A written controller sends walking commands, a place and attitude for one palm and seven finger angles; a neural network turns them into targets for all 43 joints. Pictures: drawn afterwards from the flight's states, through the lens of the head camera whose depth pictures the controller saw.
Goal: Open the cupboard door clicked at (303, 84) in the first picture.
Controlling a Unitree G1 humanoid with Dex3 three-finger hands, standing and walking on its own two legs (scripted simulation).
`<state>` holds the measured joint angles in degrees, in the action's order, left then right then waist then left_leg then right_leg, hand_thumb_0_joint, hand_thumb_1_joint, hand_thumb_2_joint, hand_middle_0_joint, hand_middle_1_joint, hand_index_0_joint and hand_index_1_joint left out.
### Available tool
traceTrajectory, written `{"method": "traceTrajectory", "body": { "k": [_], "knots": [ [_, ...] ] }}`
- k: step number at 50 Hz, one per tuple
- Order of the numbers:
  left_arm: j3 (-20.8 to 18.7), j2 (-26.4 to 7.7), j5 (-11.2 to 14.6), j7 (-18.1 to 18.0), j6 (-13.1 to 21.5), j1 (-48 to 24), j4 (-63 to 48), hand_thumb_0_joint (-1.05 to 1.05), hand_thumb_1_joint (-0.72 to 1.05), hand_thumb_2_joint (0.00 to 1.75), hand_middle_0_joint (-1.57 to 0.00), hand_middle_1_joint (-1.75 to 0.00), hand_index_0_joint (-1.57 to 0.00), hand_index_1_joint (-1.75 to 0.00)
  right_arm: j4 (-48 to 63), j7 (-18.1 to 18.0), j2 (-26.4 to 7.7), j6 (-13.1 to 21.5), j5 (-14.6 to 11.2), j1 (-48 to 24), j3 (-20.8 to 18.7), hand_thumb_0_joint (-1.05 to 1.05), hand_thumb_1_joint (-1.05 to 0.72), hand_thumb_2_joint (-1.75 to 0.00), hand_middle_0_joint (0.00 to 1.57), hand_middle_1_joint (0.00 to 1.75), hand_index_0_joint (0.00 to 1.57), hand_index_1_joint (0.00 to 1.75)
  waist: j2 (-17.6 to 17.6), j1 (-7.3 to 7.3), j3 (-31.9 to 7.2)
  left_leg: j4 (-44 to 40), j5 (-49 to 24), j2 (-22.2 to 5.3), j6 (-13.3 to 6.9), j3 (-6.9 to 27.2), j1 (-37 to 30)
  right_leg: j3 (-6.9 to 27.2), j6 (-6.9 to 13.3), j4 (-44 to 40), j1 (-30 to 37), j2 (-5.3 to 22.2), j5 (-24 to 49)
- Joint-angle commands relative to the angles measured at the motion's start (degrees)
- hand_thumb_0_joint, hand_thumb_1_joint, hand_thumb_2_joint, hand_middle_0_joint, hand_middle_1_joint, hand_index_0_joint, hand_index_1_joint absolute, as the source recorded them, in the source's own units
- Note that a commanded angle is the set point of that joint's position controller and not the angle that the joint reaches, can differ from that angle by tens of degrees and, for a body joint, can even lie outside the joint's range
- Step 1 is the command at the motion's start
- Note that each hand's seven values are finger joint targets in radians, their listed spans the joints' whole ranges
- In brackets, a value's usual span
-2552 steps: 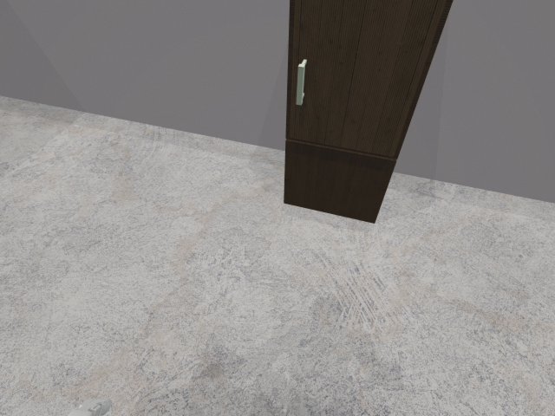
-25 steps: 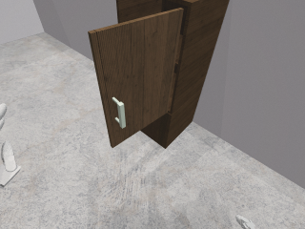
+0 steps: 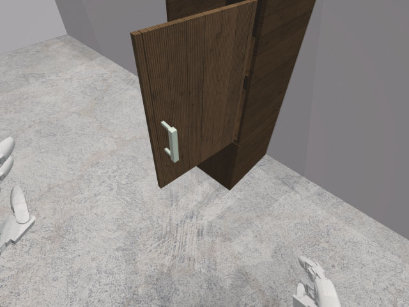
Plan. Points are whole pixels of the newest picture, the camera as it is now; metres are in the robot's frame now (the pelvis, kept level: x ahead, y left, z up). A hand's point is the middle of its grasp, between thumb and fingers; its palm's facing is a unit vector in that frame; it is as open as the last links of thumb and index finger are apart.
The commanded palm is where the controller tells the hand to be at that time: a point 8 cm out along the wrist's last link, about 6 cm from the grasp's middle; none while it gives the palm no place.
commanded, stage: let the arm hang, fingers relaxed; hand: left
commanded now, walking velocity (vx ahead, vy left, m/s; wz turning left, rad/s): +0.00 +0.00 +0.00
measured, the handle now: (169, 142) +0.60 +0.15 -0.09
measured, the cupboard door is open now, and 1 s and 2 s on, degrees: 83 83 83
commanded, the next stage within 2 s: look to check the result in 1.14 s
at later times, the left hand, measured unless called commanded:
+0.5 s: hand out of the picture -0.06 +0.18 -0.18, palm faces +0.03 -0.98 -0.19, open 7.2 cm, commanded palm none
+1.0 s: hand out of the picture +0.06 +0.21 -0.16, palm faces +0.03 -0.96 -0.29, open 7.3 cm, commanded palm none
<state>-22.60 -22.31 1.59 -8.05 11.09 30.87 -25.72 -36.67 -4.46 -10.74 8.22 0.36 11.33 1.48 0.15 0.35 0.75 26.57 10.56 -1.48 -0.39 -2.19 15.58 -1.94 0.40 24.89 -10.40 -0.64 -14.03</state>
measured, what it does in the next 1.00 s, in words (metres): stands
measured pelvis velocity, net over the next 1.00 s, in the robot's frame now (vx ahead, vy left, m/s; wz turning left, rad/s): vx -0.01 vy -0.01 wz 0.04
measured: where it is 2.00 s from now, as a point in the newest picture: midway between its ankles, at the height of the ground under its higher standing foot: outside the picture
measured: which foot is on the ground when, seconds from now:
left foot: down 0.00-1.00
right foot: down 0.00-1.00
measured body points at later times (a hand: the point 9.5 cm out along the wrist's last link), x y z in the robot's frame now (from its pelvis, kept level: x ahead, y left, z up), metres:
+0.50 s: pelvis -0.02 +0.00 +0.00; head +0.02 +0.01 +0.45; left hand -0.06 +0.24 -0.16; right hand -0.01 -0.26 -0.15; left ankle +0.04 +0.11 -0.74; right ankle -0.01 -0.11 -0.74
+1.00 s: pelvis -0.01 -0.01 +0.00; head +0.00 -0.01 +0.45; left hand +0.06 +0.26 -0.14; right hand +0.06 -0.26 -0.15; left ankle +0.04 +0.11 -0.74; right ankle -0.01 -0.11 -0.74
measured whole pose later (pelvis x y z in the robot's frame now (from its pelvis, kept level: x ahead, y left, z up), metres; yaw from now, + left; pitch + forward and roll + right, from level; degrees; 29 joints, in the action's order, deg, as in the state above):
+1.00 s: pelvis -0.01 -0.01 +0.00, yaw +2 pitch -2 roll +0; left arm -1.1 -14.6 -1.0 -0.7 0.5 7.2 63.4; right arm -64.8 -0.3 -14.0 -0.2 1.2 8.3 -1.1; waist -1.1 -0.8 3.0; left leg 22.1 7.5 -0.3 0.0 -0.3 12.6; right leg -3.9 1.0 23.0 -7.8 0.3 -13.2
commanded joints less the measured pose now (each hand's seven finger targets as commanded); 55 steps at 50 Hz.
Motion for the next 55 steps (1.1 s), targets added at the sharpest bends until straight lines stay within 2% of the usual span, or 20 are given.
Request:
{"method": "traceTrajectory", "body": {
  "k": [1,2,3,4,6,8,10,12,15,18,19,22,23,24,33,36,40,45,48,55],
  "knots": [
    [-6.7,-10.3,0.3,-1.2,3.5,-3.0,-11.8,0.00,0.90,0.90,-0.20,-0.30,-0.20,-0.30,8.9,-1.0,-7.5,2.8,-0.1,-4.9,-3.1,0.00,-0.90,-0.90,0.20,0.30,0.20,0.30,-3.8,-0.56,-4.5,-5.9,-0.4,-2.7,-0.6,3.8,-4.4,4.2,-0.3,-5.8,-1.8,2.7,4.4],
    [16.7,-0.6,-4.4,7.3,-5.4,-6.9,34.3,0.00,0.90,0.90,-0.20,-0.30,-0.20,-0.30,-6.3,4.4,-18.8,3.5,-0.4,-7.3,-6.5,0.00,-0.90,-0.90,0.20,0.30,0.20,0.30,-5.4,-2.77,-0.9,2.9,-12.2,-5.0,-1.7,7.8,3.2,1.7,1.0,3.8,-7.2,6.7,11.3],
    [15.5,0.5,-3.9,8.3,-9.3,-6.2,36.4,0.00,0.90,0.90,-0.20,-0.30,-0.20,-0.30,-6.6,4.4,-15.0,-0.1,-0.6,-3.3,-6.7,0.00,-0.90,-0.90,0.20,0.30,0.20,0.30,-3.5,-1.39,-5.2,2.3,-16.3,-5.3,-0.9,5.8,-1.2,4.3,0.8,2.1,-6.7,6.7,9.8],
    [15.9,0.8,-3.6,8.2,-10.0,-8.0,38.2,0.00,0.90,0.90,-0.20,-0.30,-0.20,-0.30,-6.1,4.4,-14.4,-1.8,-0.3,-2.0,-5.9,0.00,-0.90,-0.90,0.20,0.30,0.20,0.30,-0.6,-1.21,-6.9,1.6,-12.5,-6.3,-2.0,8.3,0.2,2.6,1.2,2.9,-6.2,5.5,3.2],
    [16.5,-0.5,-3.8,8.2,-10.1,-11.3,44.0,0.00,0.90,0.90,-0.20,-0.30,-0.20,-0.30,-5.9,4.4,-14.5,-3.7,0.4,-3.7,-4.8,0.00,-0.90,-0.90,0.20,0.30,0.20,0.30,5.8,-0.34,-5.9,0.0,-7.4,-6.0,-3.2,10.3,3.4,2.8,1.6,2.8,-3.8,5.0,1.1],
    [17.1,-2.6,-3.7,8.1,-9.9,-15.4,51.3,0.00,0.90,0.90,-0.20,-0.30,-0.20,-0.30,-7.5,4.7,-15.3,-4.8,0.8,-4.3,-4.7,0.00,-0.90,-0.90,0.20,0.30,0.20,0.30,8.9,-0.50,-4.5,-0.1,-6.2,-4.5,-2.7,9.5,2.9,4.6,2.7,1.3,-3.8,6.5,1.7],
    [18.3,-3.0,-3.4,7.8,-10.4,-18.2,59.0,0.00,0.90,0.90,-0.20,-0.30,-0.20,-0.30,-10.0,4.7,-14.8,-6.1,1.3,-5.2,-4.2,0.00,-0.90,-0.90,0.20,0.30,0.20,0.30,4.5,-0.73,-2.2,-1.5,-4.4,-3.5,-2.2,8.6,1.7,5.7,3.2,-0.4,-5.1,7.2,-0.1],
    [19.4,-3.0,-3.1,7.5,-10.7,-19.3,66.0,0.00,0.90,0.90,-0.20,-0.30,-0.20,-0.30,-12.3,4.6,-14.2,-7.1,1.4,-5.5,-3.5,0.00,-0.90,-0.90,0.20,0.30,0.20,0.30,-1.9,-0.62,-1.2,-4.3,-2.0,-3.6,-1.9,8.7,0.8,5.8,2.8,-1.6,-4.2,6.7,-2.4],
    [20.3,-2.1,-2.7,7.4,-10.7,-18.5,74.5,0.00,0.90,0.90,-0.20,-0.30,-0.20,-0.30,-15.8,4.2,-12.3,-7.8,1.2,-4.1,-2.9,0.00,-0.90,-0.90,0.20,0.30,0.20,0.30,-4.7,-0.47,-1.9,-6.2,2.0,-3.3,-1.4,8.1,-0.3,6.2,2.6,-4.0,-2.1,6.5,-3.9],
    [20.3,-1.2,-2.5,7.3,-10.4,-17.0,80.2,0.00,0.90,0.90,-0.20,-0.30,-0.20,-0.30,-19.0,3.6,-11.7,-7.9,0.9,-2.2,-3.0,0.00,-0.90,-0.90,0.20,0.30,0.20,0.30,-6.2,-0.51,-2.4,-6.1,1.9,-3.3,-1.2,7.6,-3.0,5.9,2.9,-5.8,-2.0,6.5,-3.2],
    [20.3,-0.4,-2.4,7.3,-10.5,-16.6,82.0,0.00,0.90,0.90,-0.20,-0.30,-0.20,-0.30,-20.1,3.5,-10.9,-8.0,0.9,-1.5,-3.0,0.00,-0.90,-0.90,0.20,0.30,0.20,0.30,-8.4,-0.69,-2.2,-6.6,3.2,-3.4,-1.2,7.8,-2.9,5.8,3.0,-6.1,-2.0,6.5,-3.7],
    [20.5,0.5,-2.2,7.3,-10.5,-15.4,85.6,0.00,0.90,0.90,-0.20,-0.30,-0.20,-0.30,-22.6,3.1,-10.1,-8.3,0.8,0.4,-3.2,0.00,-0.90,-0.90,0.20,0.30,0.20,0.30,-6.5,-0.78,-1.0,-7.0,4.4,-3.6,-1.3,7.8,-3.1,5.2,3.2,-7.2,-2.4,6.5,-3.9],
    [20.4,0.4,-2.2,7.2,-10.4,-15.2,86.4,0.00,0.90,0.90,-0.20,-0.30,-0.20,-0.30,-22.8,3.0,-10.7,-8.4,0.6,1.0,-3.4,0.00,-0.90,-0.90,0.20,0.30,0.20,0.30,-4.0,-0.77,-0.3,-7.0,4.4,-3.8,-1.4,7.9,-3.7,4.8,3.2,-7.6,-2.9,6.4,-4.3],
    [20.5,0.8,-2.2,7.2,-10.5,-15.4,87.2,0.00,0.90,0.90,-0.20,-0.30,-0.20,-0.30,-23.6,3.0,-10.3,-8.4,0.7,1.8,-3.6,0.00,-0.90,-0.90,0.20,0.30,0.20,0.30,-3.1,-1.05,0.0,-7.4,4.8,-4.0,-1.5,8.1,-3.7,4.8,3.2,-7.7,-3.2,6.4,-4.8],
    [20.4,0.3,-2.2,6.8,-10.5,-14.9,89.5,0.00,0.90,0.90,-0.20,-0.30,-0.20,-0.30,-25.6,2.9,-10.1,-8.6,0.6,2.7,-4.1,0.00,-0.90,-0.90,0.20,0.30,0.20,0.30,0.0,-0.69,2.6,-7.4,3.8,-3.8,-1.8,7.6,-3.9,4.3,3.2,-8.4,-4.2,6.7,-6.4],
    [20.2,0.1,-2.3,6.7,-10.5,-16.3,89.3,0.00,0.90,0.90,-0.20,-0.30,-0.20,-0.30,-26.3,3.1,-9.7,-8.5,0.9,2.3,-4.1,0.00,-0.90,-0.90,0.20,0.30,0.20,0.30,0.0,-0.79,3.6,-8.4,4.5,-3.9,-1.7,8.1,-3.4,4.1,3.1,-8.1,-4.6,6.7,-7.1],
    [20.0,-1.1,-2.3,6.7,-10.1,-18.2,88.7,0.00,0.90,0.90,-0.20,-0.30,-0.20,-0.30,-26.2,3.2,-10.5,-8.1,0.9,0.9,-4.1,0.00,-0.90,-0.90,0.20,0.30,0.20,0.30,0.2,-0.72,2.2,-8.1,0.0,-4.1,-1.6,8.0,-4.3,4.2,3.0,-7.8,-2.6,7.1,-3.4],
    [19.8,-2.3,-2.4,6.8,-9.8,-20.9,87.8,0.00,0.90,0.90,-0.20,-0.30,-0.20,-0.30,-26.2,3.5,-11.4,-7.9,1.0,-1.3,-4.0,0.00,-0.90,-0.90,0.20,0.30,0.20,0.30,-0.2,-0.74,2.8,-8.4,-1.7,-3.9,-1.3,7.8,-4.6,4.6,2.8,-8.7,-2.2,7.6,-2.8],
    [19.6,-2.9,-2.4,6.9,-9.6,-21.7,87.4,0.00,0.90,0.90,-0.20,-0.30,-0.20,-0.30,-25.8,3.5,-12.4,-7.7,1.0,-2.7,-4.1,0.00,-0.90,-0.90,0.20,0.30,0.20,0.30,-1.7,-0.46,1.2,-8.5,-3.0,-4.1,-1.2,7.8,-5.4,4.8,2.8,-8.8,-0.9,7.6,-0.9],
    [19.5,-4.1,-2.3,7.0,-9.3,-24.6,87.0,0.00,0.90,0.90,-0.20,-0.30,-0.20,-0.30,-25.6,3.5,-14.3,-7.1,0.9,-4.7,-3.9,0.00,-0.90,-0.90,0.20,0.30,0.20,0.30,-1.5,-0.60,-1.3,-9.1,-8.7,-4.8,-1.0,7.9,-7.3,4.7,2.5,-8.6,2.6,8.0,5.7]
  ]
}}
